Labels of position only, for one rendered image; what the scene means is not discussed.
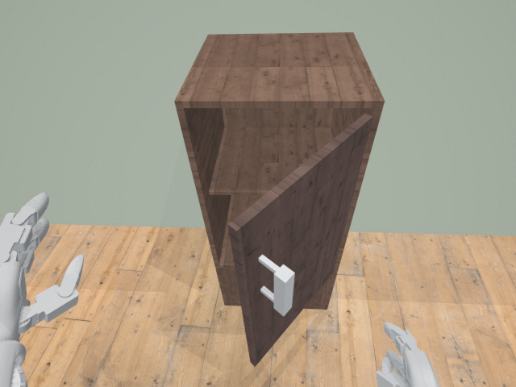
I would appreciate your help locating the robot left forearm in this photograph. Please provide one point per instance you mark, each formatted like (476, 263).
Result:
(12, 355)

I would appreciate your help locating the right robot hand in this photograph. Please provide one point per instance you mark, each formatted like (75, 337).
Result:
(414, 368)

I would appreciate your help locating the cupboard door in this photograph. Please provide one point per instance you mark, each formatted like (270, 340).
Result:
(298, 223)

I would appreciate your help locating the handle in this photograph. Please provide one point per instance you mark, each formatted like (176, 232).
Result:
(283, 286)

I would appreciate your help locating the left robot hand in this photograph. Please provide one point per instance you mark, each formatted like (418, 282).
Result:
(20, 235)

